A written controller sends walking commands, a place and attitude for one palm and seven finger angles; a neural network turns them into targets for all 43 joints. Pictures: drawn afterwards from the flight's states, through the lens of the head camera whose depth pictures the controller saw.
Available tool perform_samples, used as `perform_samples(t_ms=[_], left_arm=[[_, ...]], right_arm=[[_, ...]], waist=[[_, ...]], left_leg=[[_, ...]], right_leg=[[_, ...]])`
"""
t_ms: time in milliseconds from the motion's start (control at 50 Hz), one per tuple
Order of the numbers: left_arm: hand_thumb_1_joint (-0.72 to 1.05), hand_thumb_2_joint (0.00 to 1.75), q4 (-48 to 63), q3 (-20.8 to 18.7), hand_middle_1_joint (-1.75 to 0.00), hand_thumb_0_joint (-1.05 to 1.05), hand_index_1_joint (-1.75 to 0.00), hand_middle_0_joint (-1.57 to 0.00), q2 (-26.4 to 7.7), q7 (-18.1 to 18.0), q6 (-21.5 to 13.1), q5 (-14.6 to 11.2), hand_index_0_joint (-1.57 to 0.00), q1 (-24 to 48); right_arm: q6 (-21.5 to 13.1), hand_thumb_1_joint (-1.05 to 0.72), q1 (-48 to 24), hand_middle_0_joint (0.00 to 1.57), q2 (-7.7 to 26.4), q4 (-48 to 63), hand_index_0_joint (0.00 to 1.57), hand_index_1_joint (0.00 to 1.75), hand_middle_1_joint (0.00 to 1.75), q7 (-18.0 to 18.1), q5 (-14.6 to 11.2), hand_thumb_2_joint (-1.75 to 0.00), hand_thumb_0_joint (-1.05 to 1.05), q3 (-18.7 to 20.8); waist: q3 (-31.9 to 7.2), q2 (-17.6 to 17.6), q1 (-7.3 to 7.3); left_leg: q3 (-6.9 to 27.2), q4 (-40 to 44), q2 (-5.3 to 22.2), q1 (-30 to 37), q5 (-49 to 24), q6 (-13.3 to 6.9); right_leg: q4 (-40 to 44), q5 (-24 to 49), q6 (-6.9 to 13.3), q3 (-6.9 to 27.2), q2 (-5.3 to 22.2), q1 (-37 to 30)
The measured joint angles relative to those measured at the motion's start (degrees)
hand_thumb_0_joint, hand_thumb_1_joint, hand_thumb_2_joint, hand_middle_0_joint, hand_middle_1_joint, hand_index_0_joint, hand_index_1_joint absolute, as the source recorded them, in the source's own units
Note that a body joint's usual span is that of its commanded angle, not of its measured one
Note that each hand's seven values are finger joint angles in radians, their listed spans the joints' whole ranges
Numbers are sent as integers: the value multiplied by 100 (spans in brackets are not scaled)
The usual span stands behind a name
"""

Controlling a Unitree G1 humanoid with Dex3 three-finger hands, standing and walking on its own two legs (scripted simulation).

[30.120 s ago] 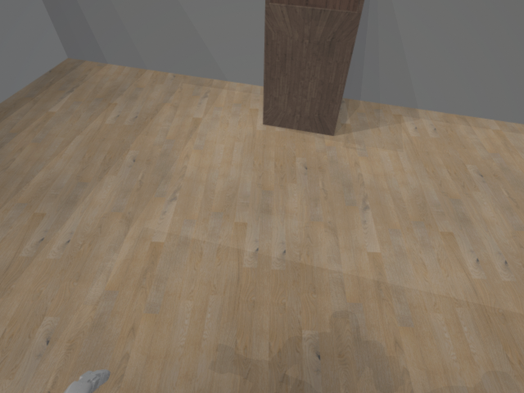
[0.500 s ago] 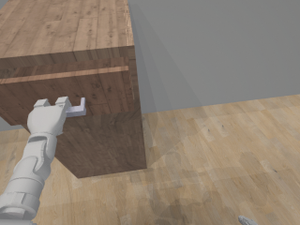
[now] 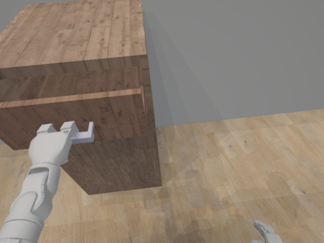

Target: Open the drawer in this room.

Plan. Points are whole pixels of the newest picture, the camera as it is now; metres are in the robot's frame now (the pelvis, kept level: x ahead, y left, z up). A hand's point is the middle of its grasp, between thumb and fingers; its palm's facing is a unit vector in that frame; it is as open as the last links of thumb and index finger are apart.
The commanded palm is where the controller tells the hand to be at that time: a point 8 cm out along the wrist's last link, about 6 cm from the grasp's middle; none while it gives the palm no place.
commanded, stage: pull the drawer open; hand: left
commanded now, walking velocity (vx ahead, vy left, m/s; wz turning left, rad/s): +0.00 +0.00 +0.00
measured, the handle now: (68, 133) +0.37 +0.29 +0.05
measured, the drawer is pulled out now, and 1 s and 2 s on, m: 0.11 0.24 0.29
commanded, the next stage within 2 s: open the thumb to release the handle in 1.80 s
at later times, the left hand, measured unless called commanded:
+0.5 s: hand (57, 180) +0.25 +0.28 +0.03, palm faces +0.02 -0.04 -1.00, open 5.7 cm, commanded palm +0.21 +0.29 +0.08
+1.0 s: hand (49, 210) +0.18 +0.27 +0.03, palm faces +0.03 -0.05 -1.00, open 5.7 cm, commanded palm +0.15 +0.28 +0.08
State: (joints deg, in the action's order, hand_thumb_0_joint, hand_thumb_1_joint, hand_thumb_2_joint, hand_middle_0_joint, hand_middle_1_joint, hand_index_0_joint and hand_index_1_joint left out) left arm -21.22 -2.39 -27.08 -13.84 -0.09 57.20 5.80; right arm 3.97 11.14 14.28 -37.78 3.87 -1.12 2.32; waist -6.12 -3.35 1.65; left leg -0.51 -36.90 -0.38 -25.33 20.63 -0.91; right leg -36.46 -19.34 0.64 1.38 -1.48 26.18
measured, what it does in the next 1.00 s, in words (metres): stands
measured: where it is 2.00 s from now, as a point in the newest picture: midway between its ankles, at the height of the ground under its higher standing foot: outside the picture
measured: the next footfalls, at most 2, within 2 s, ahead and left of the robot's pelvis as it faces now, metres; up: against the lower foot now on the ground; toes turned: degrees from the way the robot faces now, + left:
none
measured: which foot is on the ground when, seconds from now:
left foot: down 0.00-1.00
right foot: down 0.00-1.00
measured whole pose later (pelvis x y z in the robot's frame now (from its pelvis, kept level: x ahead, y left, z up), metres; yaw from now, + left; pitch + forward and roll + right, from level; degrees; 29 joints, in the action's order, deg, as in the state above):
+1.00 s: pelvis -0.01 -0.01 +0.00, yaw +0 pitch +5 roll +0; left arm 5.5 -2.0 -24.6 -19.7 -0.8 56.5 -25.2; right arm 2.2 5.2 13.8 -38.0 2.8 0.5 2.0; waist -4.4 -3.2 5.1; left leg -0.7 -37.2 -0.3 -21.5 21.0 -0.4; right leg -37.8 -20.2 1.0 1.5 -1.6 22.9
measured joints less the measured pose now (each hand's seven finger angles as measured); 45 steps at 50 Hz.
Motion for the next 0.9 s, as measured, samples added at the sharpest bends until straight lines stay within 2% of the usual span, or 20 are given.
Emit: perform_samples(t_ms=[220,380,580,740,900], left_arm=[[72,82,1001,-60,-135,1,-131,-30,78,-202,-68,-92,-37,-1094],[72,84,1164,58,-135,1,-132,-31,100,-293,-63,-73,-37,-1272],[72,82,1360,52,-133,1,-132,-30,128,-197,25,-85,-38,-1512],[72,80,1979,-55,-134,1,-131,-29,172,-236,-4,-139,-38,-2243],[72,81,2578,-37,-134,1,-130,-30,227,-460,-50,-114,-38,-2989]], right_arm=[[-96,-90,-152,20,38,-42,20,29,30,-8,40,-90,1,34],[-138,-90,-413,20,-16,-60,20,29,30,33,43,-90,1,-17],[-151,-90,-539,20,-115,-15,20,30,30,33,60,-90,1,-116],[-161,-90,-494,20,-84,-9,20,30,30,-32,109,-90,1,-102],[-162,-90,-525,20,-37,-17,20,30,30,-112,152,-90,1,-32]], waist=[[43,10,86],[87,25,191],[109,28,229],[126,37,237],[133,37,283]], left_leg=[[-12,18,6,157,28,23],[27,5,-3,220,11,43],[-5,96,12,356,-29,63],[-58,139,26,450,-14,60],[-54,54,20,423,25,51]], right_leg=[[-33,-50,18,12,-7,-130],[-72,-61,38,-28,3,-194],[-28,-30,55,5,-13,-295],[-1,-33,50,59,-28,-362],[-63,-63,39,54,-23,-348]])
